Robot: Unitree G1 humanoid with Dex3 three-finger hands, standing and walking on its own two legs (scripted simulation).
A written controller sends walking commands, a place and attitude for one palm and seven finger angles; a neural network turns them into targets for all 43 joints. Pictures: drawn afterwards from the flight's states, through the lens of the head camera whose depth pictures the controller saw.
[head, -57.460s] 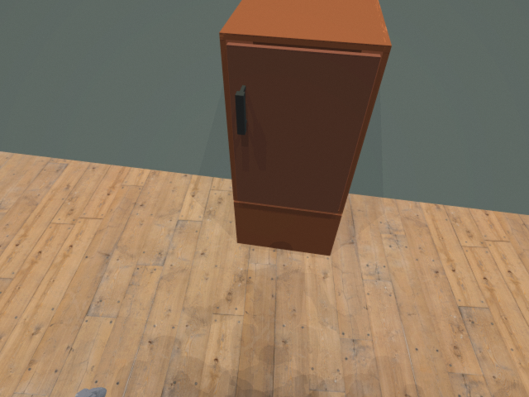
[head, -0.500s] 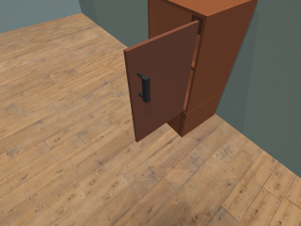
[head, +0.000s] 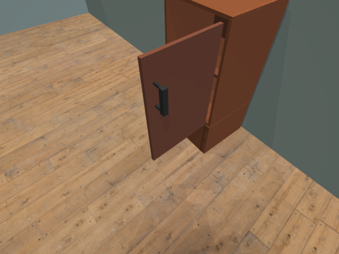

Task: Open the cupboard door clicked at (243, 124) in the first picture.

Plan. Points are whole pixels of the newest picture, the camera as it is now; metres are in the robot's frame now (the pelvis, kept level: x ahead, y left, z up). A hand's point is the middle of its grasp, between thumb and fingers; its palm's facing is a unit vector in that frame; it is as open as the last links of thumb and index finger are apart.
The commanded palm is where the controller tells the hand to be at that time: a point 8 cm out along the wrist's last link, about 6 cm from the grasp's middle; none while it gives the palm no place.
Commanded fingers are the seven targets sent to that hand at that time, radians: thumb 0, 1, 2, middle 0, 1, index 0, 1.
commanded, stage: look to check the result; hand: left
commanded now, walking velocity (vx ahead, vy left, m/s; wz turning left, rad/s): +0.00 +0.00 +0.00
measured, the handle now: (160, 98) +0.63 +0.07 -0.03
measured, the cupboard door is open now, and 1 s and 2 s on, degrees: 93 93 93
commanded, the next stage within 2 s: stand and wait in 0.46 s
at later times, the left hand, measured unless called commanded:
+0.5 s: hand out of the picture +0.04 +0.17 -0.17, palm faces +0.02 -0.98 -0.22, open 7.4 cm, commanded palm none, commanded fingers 0.00 0.90 0.90 -0.20 -0.30 -0.20 -0.30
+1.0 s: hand out of the picture +0.06 +0.18 -0.17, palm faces +0.01 -0.97 -0.24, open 7.4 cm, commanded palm none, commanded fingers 0.00 0.90 0.90 -0.20 -0.30 -0.20 -0.30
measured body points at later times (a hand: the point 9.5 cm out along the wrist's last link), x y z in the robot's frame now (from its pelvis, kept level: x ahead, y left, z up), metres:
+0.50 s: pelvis +0.02 -0.01 +0.00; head +0.04 -0.02 +0.45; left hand +0.04 +0.22 -0.15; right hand +0.03 -0.24 -0.16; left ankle +0.05 +0.11 -0.74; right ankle +0.02 -0.11 -0.74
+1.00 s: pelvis +0.03 -0.01 +0.00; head +0.05 -0.02 +0.45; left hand +0.06 +0.23 -0.15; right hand +0.05 -0.25 -0.16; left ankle +0.05 +0.11 -0.74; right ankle +0.02 -0.11 -0.74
